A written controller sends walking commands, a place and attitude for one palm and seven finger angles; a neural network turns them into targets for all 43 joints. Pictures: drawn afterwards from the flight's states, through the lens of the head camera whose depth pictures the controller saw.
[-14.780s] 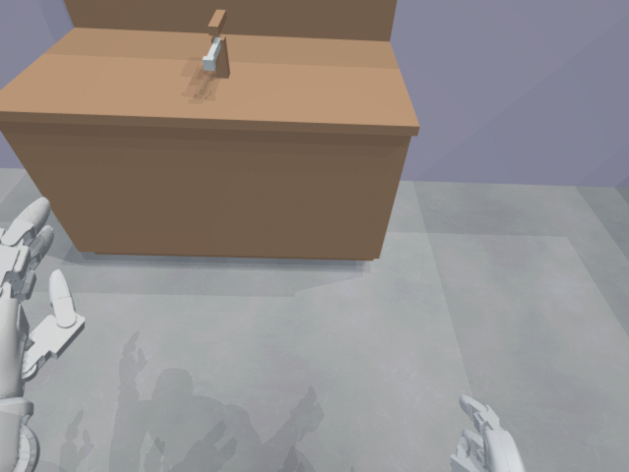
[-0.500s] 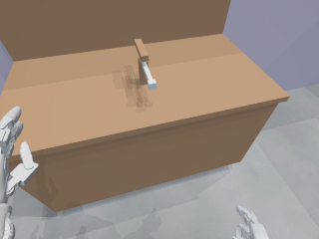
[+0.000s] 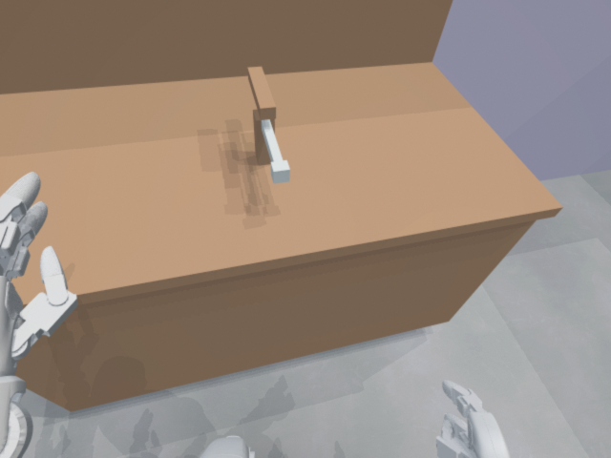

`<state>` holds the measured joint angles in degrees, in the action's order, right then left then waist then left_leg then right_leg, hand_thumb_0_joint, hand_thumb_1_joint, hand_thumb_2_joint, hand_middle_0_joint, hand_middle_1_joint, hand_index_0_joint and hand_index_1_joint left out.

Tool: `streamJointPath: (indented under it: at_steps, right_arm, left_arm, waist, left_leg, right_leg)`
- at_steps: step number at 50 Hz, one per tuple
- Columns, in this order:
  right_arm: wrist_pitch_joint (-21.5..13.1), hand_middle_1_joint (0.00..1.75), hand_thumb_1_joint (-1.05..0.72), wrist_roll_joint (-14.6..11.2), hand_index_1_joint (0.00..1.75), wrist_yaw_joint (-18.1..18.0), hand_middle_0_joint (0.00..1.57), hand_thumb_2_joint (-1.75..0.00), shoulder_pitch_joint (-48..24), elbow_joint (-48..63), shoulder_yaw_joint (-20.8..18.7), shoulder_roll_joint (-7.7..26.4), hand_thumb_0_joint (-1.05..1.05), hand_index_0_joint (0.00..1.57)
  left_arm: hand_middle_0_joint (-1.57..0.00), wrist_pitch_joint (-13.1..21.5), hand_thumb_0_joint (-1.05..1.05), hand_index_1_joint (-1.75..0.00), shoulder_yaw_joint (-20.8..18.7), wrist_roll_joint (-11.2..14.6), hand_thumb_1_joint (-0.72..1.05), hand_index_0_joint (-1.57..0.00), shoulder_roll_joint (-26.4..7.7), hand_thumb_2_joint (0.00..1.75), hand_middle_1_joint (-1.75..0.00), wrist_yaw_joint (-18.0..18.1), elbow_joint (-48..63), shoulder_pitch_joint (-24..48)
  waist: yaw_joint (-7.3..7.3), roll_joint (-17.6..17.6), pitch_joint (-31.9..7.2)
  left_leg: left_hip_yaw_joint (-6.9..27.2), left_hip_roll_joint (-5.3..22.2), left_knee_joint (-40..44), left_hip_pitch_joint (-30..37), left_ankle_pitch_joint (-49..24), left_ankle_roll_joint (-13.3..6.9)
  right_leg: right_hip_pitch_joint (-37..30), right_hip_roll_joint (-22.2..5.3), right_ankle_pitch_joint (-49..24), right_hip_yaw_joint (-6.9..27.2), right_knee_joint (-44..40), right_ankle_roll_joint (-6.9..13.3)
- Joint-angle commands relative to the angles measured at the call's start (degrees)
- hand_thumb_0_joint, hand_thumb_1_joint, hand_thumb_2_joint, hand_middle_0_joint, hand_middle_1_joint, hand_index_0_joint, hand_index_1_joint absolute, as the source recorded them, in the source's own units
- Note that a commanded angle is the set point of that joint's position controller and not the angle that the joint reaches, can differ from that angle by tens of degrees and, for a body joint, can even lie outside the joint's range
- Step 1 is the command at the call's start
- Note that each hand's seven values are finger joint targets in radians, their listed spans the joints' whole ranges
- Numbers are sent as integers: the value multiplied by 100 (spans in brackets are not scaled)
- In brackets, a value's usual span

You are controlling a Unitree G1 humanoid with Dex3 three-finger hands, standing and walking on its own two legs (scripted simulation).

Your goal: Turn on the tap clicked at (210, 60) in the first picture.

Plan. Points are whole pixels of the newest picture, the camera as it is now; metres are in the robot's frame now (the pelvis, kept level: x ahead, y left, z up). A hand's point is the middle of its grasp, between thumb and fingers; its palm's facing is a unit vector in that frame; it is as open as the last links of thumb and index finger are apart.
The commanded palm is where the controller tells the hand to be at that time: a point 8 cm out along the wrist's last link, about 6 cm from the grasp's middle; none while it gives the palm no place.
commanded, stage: shuffle to correct the standing spot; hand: left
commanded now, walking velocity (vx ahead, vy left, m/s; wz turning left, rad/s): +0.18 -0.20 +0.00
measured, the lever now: (280, 172) +0.54 +0.09 +0.04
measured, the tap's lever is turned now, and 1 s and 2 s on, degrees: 0 0 0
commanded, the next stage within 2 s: none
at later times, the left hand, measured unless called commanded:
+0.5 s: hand (206, 233) +0.30 +0.14 +0.16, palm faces +0.35 -0.84 -0.42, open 7.4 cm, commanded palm +0.25 +0.18 +0.19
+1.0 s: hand (348, 213) +0.34 +0.00 +0.17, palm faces +0.40 -0.85 -0.35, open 7.5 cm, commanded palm +0.29 +0.03 +0.19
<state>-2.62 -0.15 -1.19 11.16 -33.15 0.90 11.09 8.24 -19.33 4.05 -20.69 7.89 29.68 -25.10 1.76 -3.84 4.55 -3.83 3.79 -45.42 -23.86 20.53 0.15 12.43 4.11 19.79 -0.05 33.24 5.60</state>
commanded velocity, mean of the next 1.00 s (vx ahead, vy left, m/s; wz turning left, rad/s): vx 0.19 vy -0.16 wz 0.00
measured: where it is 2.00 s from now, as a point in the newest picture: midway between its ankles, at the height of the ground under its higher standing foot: outside the picture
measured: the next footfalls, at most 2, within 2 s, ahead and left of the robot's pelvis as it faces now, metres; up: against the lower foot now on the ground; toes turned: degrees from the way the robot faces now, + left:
left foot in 0.04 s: +0.11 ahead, +0.16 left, +0.00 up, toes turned +4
right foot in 0.30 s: +0.15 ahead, -0.19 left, +0.00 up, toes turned -7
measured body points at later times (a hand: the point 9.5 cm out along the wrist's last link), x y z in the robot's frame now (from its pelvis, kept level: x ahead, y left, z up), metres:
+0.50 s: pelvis +0.07 -0.09 -0.02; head +0.10 -0.08 +0.43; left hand +0.28 +0.18 +0.19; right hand +0.20 -0.34 -0.11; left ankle +0.12 +0.04 -0.73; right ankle +0.11 -0.18 -0.73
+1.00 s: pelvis +0.13 -0.25 -0.01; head +0.13 -0.24 +0.44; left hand +0.32 +0.04 +0.19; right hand +0.29 -0.48 -0.09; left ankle +0.18 -0.13 -0.73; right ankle +0.17 -0.29 -0.73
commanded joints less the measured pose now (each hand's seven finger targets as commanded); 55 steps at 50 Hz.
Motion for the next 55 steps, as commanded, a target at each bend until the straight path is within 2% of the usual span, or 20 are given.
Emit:
streamJointPath:
  at_steps: [1,2,3,8,11,13,15,18,23,25,27,29,32,34,36,40,47,50,51,55]
  right_arm:
    - [-335,30,-90,-2,30,-199,20,-90,-317,870,-398,735,0,20]
    - [-392,30,-90,31,30,-182,20,-90,-389,915,-395,758,0,20]
    - [-465,30,-90,14,30,-142,20,-90,-509,947,-328,693,0,20]
    - [-553,30,-90,0,30,51,20,-90,-458,802,-457,719,0,20]
    - [-570,30,-90,-93,30,108,20,-90,-251,1025,-440,731,0,20]
    - [-553,30,-90,-114,30,112,20,-90,-198,1062,-449,651,0,20]
    - [-603,30,-90,-146,30,22,20,-90,-314,1106,-412,508,0,20]
    - [-558,30,-90,-125,30,23,20,-90,-270,712,-282,581,0,20]
    - [-424,30,-90,17,30,-180,20,-90,-333,606,-260,605,0,20]
    - [-528,30,-90,44,30,-162,20,-90,-329,734,-363,815,0,20]
    - [-571,30,-90,-68,30,-115,20,-90,-495,731,-371,844,0,20]
    - [-589,30,-90,63,30,-36,20,-90,-484,742,-424,771,0,20]
    - [-642,30,-90,-6,30,14,20,-90,-388,782,-398,692,0,20]
    - [-612,30,-90,-47,30,42,20,-90,-190,872,-418,637,0,20]
    - [-578,30,-90,-127,30,-3,20,-90,-193,956,-389,446,0,20]
    - [-543,30,-90,-117,30,-35,20,-90,-323,659,-301,570,0,20]
    - [-591,30,-90,65,30,-226,20,-90,-451,676,-171,570,0,20]
    - [-606,30,-90,-41,30,-218,20,-90,-370,811,-237,790,0,20]
    - [-608,30,-90,-78,30,-207,20,-90,-469,849,-185,654,0,20]
    - [-580,30,-90,-61,30,-140,20,-90,-529,768,-222,589,0,20]
  left_arm:
    - [-20,530,0,-30,-861,127,90,-20,-1279,90,-30,88,1841,789]
    - [-20,614,0,-30,-842,114,90,-20,-1258,90,-30,91,2032,845]
    - [-20,681,0,-30,-1026,69,90,-20,-1434,90,-30,57,1880,966]
    - [-20,566,0,-30,-1154,-158,90,-20,-1371,90,-30,-184,1556,595]
    - [-20,485,0,-30,-1248,-29,90,-20,-1134,90,-30,-154,1116,-510]
    - [-20,440,0,-30,-1276,-60,90,-20,-1238,90,-30,-98,1080,-562]
    - [-20,335,0,-30,-1514,-65,90,-20,-1715,90,-30,-29,1182,74]
    - [-20,287,0,-30,-1237,-137,90,-20,-1524,90,-30,-11,1221,444]
    - [-20,361,0,-30,-897,14,90,-20,-1277,90,-30,66,1641,773]
    - [-20,574,0,-30,-835,-62,90,-20,-1216,90,-30,96,2093,1017]
    - [-20,677,0,-30,-1042,-99,90,-20,-1364,90,-30,1,1705,827]
    - [-20,588,0,-30,-1161,-212,90,-20,-1583,90,-30,-65,1987,857]
    - [-20,617,0,-30,-1190,-160,90,-20,-1370,90,-30,-41,1793,355]
    - [-20,504,0,-30,-1174,-131,90,-20,-1252,90,-30,3,1314,-55]
    - [-20,302,0,-30,-1210,-94,90,-20,-1412,90,-30,28,802,-148]
    - [-20,260,0,-30,-1153,-88,90,-20,-1368,90,-30,-62,894,384]
    - [-20,299,0,-30,-567,-26,90,-20,-1004,90,-30,102,1437,751]
    - [-20,445,0,-30,-527,-78,90,-20,-1023,90,-30,159,1850,1013]
    - [-20,478,0,-30,-649,-108,90,-20,-1233,90,-30,168,1669,1039]
    - [-20,387,0,-30,-951,-184,90,-20,-1290,90,-30,84,1424,514]
  waist:
    - [-346,1720,-1263]
    - [-243,2668,-1342]
    - [-227,2027,-947]
    - [-3,1792,-501]
    - [89,1734,-925]
    - [157,523,-1218]
    - [140,-2343,-1151]
    - [-17,-888,-792]
    - [-295,943,-1298]
    - [-330,2963,-876]
    - [-133,1449,-456]
    - [-121,2240,-394]
    - [26,2492,-546]
    - [125,1476,-1010]
    - [65,-1859,-1139]
    - [-40,-677,-586]
    - [-115,433,-1183]
    - [-210,2370,-720]
    - [-247,2109,-387]
    - [-66,1938,-294]
  left_leg:
    - [1090,821,1950,3319,-911,-375]
    - [3152,2142,2512,3824,-1457,-933]
    - [3580,2471,2879,3134,-1486,-1391]
    - [1587,2011,2549,1248,-1562,-1147]
    - [70,1259,1886,-8,-151,-541]
    - [-286,665,284,-848,887,-295]
    - [-38,-241,-2910,-1993,1743,-3]
    - [497,366,-2756,-1464,1108,-12]
    - [-228,-75,1410,1992,-260,-28]
    - [3647,2094,3071,2675,530,-682]
    - [3359,2219,3095,2058,-233,-1288]
    - [2570,2025,2727,1422,-722,-1237]
    - [643,1309,2146,283,-358,-658]
    - [-36,720,698,-453,778,-300]
    - [-85,-341,-2381,-1749,1526,-11]
    - [452,254,-2739,-1554,739,50]
    - [-454,-236,1420,1578,-335,-106]
    - [2774,1655,2979,2639,576,-1042]
    - [3458,2101,3295,2481,57,-1423]
    - [1543,1507,2941,840,554,-1039]
  right_leg:
    - [2056,-356,-466,189,1869,-61]
    - [2961,69,1019,66,3337,-377]
    - [3095,-15,849,583,4178,-409]
    - [2249,-923,111,477,2893,-415]
    - [-181,-457,-622,-630,641,-427]
    - [-1421,-239,-396,-757,-95,-401]
    - [-1102,-2184,1054,2898,-1841,712]
    - [-153,-2233,-134,2428,-1444,1078]
    - [1523,-905,564,-41,840,197]
    - [3350,-105,1138,-173,3477,-322]
    - [3469,-467,341,410,4046,-381]
    - [2965,-825,234,359,3420,-419]
    - [729,-641,-42,-282,928,-368]
    - [-953,-205,-241,-699,-164,-379]
    - [-1241,-1868,642,2508,-1618,516]
    - [-94,-2020,-49,2318,-1623,941]
    - [652,-1330,693,718,-1102,368]
    - [2589,-328,755,2,1322,-409]
    - [2897,-286,770,116,2546,-512]
    - [1633,-772,232,242,1748,-365]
